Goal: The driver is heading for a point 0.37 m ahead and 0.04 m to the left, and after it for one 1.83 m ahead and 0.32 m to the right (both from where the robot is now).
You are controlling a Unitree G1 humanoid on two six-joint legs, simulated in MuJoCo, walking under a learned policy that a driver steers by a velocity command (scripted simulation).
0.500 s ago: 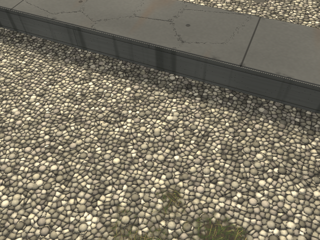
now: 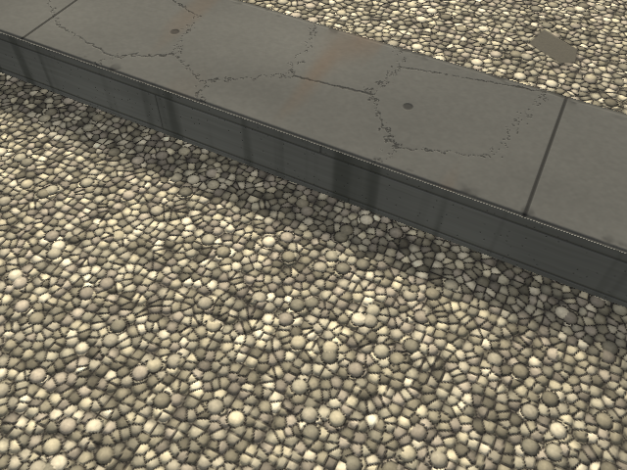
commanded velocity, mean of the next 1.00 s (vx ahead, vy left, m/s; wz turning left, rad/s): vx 0.50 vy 0.00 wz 0.00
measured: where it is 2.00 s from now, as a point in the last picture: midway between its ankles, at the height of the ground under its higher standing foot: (343, 238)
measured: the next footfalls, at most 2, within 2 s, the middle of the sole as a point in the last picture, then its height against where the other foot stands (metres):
right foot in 0.48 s outside the picture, level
left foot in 1.00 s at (307, 359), level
